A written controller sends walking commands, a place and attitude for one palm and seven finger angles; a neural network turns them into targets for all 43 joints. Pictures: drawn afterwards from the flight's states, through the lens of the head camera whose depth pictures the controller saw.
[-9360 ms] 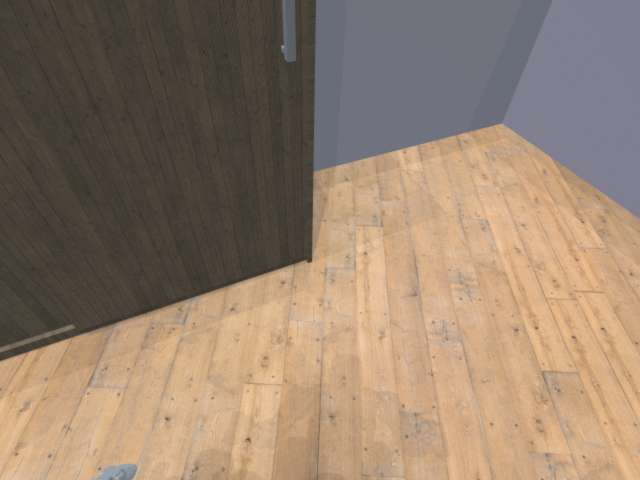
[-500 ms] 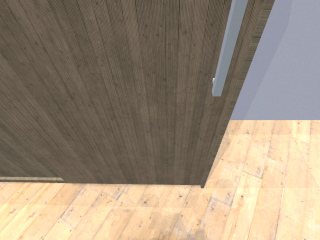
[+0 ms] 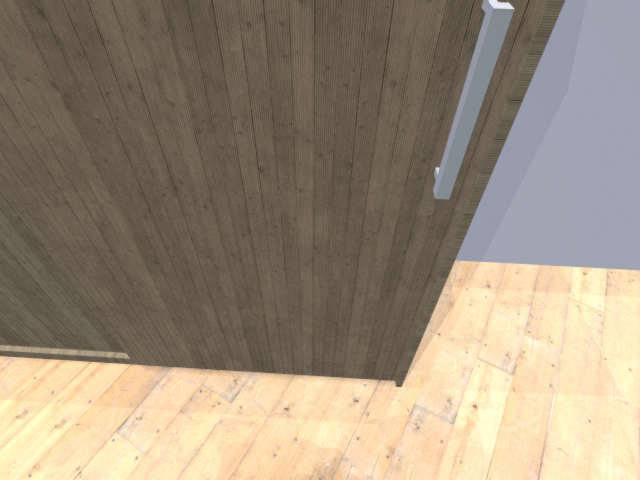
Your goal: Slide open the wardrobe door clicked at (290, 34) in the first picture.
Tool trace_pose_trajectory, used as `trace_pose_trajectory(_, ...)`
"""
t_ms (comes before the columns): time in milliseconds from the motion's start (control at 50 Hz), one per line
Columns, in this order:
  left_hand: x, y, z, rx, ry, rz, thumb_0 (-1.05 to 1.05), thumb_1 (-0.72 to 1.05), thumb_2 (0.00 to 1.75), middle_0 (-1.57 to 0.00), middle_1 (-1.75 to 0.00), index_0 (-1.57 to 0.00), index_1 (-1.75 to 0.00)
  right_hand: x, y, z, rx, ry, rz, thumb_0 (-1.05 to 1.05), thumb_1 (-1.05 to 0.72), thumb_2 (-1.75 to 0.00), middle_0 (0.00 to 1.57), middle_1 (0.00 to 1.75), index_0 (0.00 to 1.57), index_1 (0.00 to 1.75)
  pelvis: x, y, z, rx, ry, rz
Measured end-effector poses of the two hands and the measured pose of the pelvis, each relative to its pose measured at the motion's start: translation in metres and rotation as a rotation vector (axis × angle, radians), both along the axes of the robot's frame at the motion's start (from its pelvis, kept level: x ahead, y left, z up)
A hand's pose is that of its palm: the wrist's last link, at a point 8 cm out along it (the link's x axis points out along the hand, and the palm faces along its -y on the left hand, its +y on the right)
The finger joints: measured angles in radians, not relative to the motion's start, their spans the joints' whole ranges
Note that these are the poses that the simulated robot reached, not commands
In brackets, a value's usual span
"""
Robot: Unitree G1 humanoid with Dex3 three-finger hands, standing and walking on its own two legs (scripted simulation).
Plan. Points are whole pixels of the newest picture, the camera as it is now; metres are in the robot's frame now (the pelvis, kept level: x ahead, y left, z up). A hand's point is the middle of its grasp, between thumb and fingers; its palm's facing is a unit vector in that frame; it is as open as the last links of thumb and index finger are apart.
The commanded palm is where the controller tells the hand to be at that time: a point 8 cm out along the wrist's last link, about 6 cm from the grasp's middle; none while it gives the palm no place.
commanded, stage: come to a stop and stand still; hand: right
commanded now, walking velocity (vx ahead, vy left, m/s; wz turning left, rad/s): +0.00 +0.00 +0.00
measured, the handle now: (462, 110) +0.53 -0.16 +0.22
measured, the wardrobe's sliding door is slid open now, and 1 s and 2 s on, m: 0.00 0.00 0.00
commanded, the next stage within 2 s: look again from close up in 0.44 s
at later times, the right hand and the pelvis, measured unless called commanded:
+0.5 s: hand out of the picture -0.03 -0.15 -0.18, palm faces +0.02 +0.99 -0.15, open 7.4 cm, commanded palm none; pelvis +0.00 +0.00 +0.00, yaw +0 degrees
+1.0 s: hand out of the picture +0.00 -0.22 -0.18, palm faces +0.04 +0.98 -0.19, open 7.4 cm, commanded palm none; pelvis -0.01 -0.04 +0.00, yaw -1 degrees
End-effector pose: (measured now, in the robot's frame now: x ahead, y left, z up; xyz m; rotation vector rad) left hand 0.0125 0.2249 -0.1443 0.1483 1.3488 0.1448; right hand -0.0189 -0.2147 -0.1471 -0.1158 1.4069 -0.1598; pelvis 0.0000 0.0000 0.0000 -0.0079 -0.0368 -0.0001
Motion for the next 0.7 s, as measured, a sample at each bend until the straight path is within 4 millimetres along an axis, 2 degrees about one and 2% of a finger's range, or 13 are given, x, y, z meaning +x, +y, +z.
trace_pose_trajectory(180, -0.055, -0.009, 0.0, -0.026, 0.121, 0.029, 0.01, 0.91, 0.9, -0.2, -0.3, -0.2, -0.29, -0.001, 0.015, -0.005, 0.032, -0.012, 0.007, 0.01, -0.91, -0.89, 0.2, 0.3, 0.2, 0.3, -0.008, 0.007, 0.0, 0.007, 0.0, -0.004)
trace_pose_trajectory(260, -0.07, -0.016, 0.0, -0.04, 0.16, 0.042, 0.01, 0.91, 0.9, -0.2, -0.3, -0.2, -0.29, -0.006, 0.017, -0.005, 0.037, 0.006, 0.001, 0.01, -0.91, -0.89, 0.2, 0.3, 0.2, 0.3, -0.009, 0.007, 0.0, 0.008, 0.008, -0.005)
trace_pose_trajectory(340, -0.075, -0.023, 0.0, -0.051, 0.178, 0.049, 0.01, 0.91, 0.9, -0.2, -0.3, -0.2, -0.29, -0.011, 0.017, -0.005, 0.039, 0.026, -0.005, 0.0, -0.91, -0.89, 0.2, 0.3, 0.2, 0.3, -0.007, 0.006, 0.0, 0.009, 0.015, -0.004)
trace_pose_trajectory(440, -0.066, -0.028, -0.001, -0.059, 0.166, 0.047, 0.01, 0.91, 0.9, -0.2, -0.3, -0.2, -0.29, -0.014, 0.016, -0.005, 0.034, 0.042, -0.005, 0.0, -0.91, -0.89, 0.2, 0.3, 0.2, 0.3, -0.004, 0.003, 0.0, 0.015, 0.022, 0.0)
trace_pose_trajectory(520, -0.041, -0.03, -0.006, -0.051, 0.076, 0.038, 0.01, 0.91, 0.9, -0.2, -0.3, -0.2, -0.29, -0.013, 0.008, -0.005, 0.02, 0.026, 0.016, 0.0, -0.91, -0.89, 0.2, 0.3, 0.2, 0.3, -0.003, -0.006, -0.004, 0.029, 0.017, -0.002)
trace_pose_trajectory(700, -0.003, -0.026, -0.002, 0.011, -0.056, -0.005, 0.03, 0.94, 0.9, -0.2, -0.3, -0.2, -0.29, 0.013, -0.023, -0.008, -0.006, -0.087, 0.011, 0.0, -0.91, -0.89, 0.2, 0.3, 0.2, 0.3, -0.001, -0.025, -0.007, 0.02, 0.003, -0.011)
